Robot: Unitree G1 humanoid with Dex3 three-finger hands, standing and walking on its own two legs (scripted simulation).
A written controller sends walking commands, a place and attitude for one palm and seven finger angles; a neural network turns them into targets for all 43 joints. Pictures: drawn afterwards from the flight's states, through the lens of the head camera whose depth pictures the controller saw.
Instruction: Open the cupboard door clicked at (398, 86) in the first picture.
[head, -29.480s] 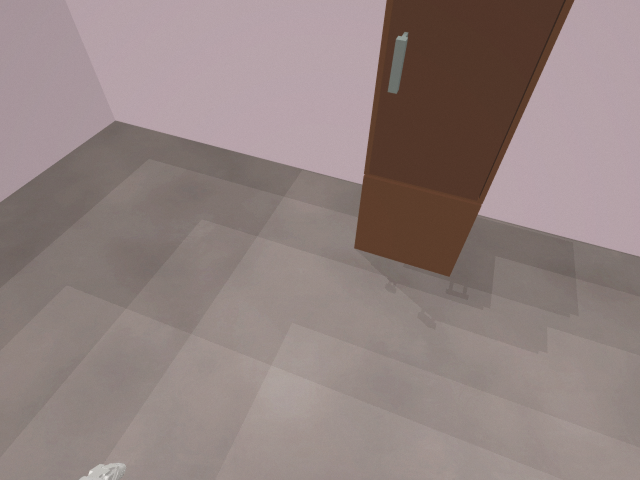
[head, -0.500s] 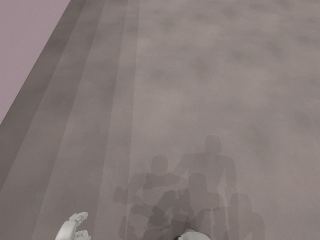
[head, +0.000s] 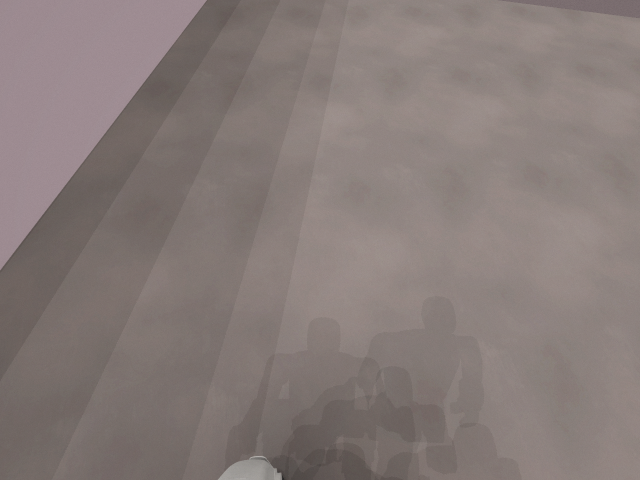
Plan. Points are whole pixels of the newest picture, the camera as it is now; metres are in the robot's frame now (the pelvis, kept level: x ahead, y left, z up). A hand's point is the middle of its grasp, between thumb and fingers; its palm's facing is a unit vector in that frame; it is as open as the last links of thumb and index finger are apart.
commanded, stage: turn to face it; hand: left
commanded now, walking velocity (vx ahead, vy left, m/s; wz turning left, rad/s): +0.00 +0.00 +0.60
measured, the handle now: out of the picture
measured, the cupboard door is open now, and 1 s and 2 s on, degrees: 43 43 43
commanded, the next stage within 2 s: none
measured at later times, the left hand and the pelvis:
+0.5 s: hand out of the picture +0.10 +0.14 -0.13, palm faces +0.30 -0.91 -0.27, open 7.4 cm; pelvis +0.08 -0.07 +0.02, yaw +19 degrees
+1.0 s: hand out of the picture +0.07 +0.18 -0.14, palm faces +0.59 -0.76 -0.28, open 7.4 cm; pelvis +0.11 -0.06 +0.01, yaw +36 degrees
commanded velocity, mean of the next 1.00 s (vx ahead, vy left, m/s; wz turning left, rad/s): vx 0.00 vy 0.00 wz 0.60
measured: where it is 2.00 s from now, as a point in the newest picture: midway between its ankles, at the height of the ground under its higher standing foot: outside the picture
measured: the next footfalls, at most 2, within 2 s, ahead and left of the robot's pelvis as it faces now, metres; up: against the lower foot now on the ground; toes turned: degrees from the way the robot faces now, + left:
right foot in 0.30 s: +0.12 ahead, -0.17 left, +0.00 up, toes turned +9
left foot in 0.68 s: +0.07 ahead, +0.07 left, +0.00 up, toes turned +33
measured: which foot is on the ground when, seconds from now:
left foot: down 0.00-0.30, up 0.32-0.66, down 0.68-1.00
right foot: up 0.00-0.28, down 0.30-0.68, up 0.70-1.00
